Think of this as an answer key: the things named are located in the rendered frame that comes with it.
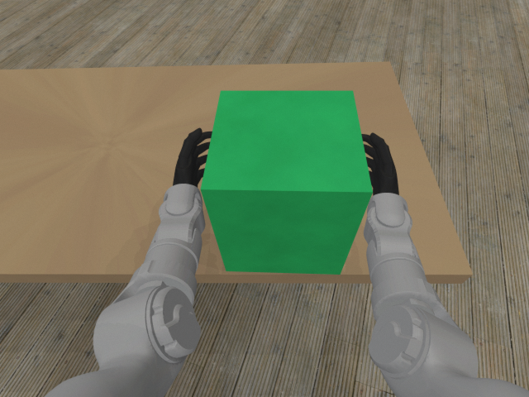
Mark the robot left hand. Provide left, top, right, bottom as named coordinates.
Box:
left=173, top=128, right=212, bottom=187

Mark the robot left upper arm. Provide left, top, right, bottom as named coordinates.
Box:
left=44, top=285, right=201, bottom=397

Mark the table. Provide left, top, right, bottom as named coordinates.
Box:
left=0, top=61, right=473, bottom=284

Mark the robot right hand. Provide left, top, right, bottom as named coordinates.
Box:
left=361, top=132, right=399, bottom=196

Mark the right robot forearm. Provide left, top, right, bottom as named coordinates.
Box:
left=364, top=193, right=461, bottom=330

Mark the carton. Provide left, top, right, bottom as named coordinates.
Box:
left=201, top=91, right=373, bottom=275

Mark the left robot forearm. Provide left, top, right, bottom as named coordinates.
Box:
left=93, top=184, right=205, bottom=359

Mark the robot right upper arm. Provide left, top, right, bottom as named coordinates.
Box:
left=368, top=304, right=529, bottom=397

